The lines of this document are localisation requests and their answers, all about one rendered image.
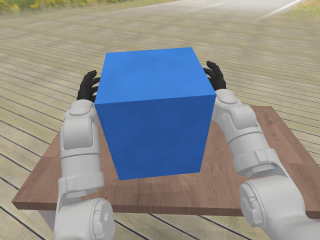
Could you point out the carton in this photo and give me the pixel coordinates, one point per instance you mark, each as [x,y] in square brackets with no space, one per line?
[155,108]

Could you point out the right robot upper arm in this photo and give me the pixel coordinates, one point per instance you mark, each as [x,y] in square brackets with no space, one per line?
[273,204]

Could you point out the left robot upper arm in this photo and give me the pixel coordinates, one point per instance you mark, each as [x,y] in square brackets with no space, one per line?
[91,219]

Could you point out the right robot forearm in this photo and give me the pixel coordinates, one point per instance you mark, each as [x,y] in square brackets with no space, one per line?
[252,155]

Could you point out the table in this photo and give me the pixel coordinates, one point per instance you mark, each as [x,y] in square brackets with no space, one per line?
[214,191]

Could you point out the left robot forearm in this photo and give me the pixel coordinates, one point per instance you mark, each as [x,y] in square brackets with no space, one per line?
[79,151]

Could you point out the robot left hand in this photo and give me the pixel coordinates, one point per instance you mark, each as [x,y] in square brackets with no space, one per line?
[86,90]

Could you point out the robot right hand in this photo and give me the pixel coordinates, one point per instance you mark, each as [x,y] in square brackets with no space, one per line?
[216,77]

